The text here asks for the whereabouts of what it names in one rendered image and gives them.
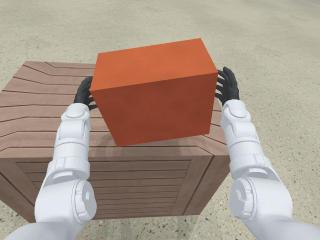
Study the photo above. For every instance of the right robot upper arm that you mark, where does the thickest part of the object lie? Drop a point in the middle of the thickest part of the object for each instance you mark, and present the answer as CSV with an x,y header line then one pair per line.
x,y
265,208

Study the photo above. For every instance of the robot right forearm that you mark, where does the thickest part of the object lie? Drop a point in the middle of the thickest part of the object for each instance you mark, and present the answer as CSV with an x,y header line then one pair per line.
x,y
243,145

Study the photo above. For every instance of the left robot hand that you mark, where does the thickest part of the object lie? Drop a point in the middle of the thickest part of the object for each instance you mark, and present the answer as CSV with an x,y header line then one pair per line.
x,y
83,93

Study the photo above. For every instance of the left robot upper arm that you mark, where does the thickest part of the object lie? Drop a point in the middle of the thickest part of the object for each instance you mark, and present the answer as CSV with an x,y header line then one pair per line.
x,y
61,211

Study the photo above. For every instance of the carton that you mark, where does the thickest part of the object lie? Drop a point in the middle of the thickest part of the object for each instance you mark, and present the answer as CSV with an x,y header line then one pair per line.
x,y
157,92

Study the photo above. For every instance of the right robot hand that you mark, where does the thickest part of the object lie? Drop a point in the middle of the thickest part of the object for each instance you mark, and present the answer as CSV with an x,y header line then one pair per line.
x,y
229,89

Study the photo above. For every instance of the pedestal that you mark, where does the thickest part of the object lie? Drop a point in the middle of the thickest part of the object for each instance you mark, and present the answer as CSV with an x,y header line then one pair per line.
x,y
174,177

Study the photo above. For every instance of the robot left forearm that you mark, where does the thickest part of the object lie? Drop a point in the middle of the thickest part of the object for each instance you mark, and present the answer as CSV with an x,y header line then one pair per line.
x,y
70,157

